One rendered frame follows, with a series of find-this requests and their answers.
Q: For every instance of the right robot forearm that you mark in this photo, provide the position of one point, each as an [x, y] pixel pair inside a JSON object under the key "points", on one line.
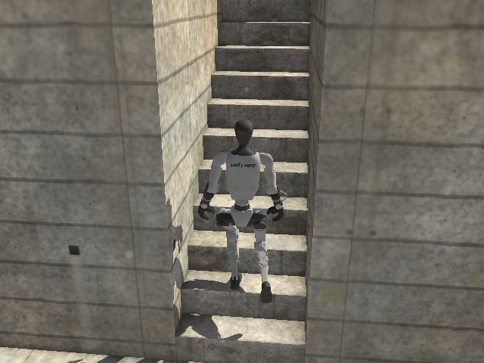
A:
{"points": [[276, 198]]}

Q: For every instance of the left robot shin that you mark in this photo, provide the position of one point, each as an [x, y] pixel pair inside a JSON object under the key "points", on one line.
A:
{"points": [[233, 255]]}

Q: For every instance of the left robot hand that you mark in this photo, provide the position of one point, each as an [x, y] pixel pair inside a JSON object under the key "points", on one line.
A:
{"points": [[208, 209]]}

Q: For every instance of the right robot hand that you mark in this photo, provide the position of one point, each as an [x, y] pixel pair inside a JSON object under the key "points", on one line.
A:
{"points": [[273, 210]]}

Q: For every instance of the robot left upper arm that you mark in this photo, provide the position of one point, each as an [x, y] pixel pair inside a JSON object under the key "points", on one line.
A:
{"points": [[215, 172]]}

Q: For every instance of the left robot forearm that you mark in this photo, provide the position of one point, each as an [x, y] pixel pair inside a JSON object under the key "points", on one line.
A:
{"points": [[207, 197]]}

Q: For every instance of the robot right upper arm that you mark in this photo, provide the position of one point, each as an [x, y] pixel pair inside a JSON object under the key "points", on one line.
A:
{"points": [[267, 161]]}

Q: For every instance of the robot torso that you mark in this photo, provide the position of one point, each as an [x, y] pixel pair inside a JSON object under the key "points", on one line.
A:
{"points": [[242, 174]]}

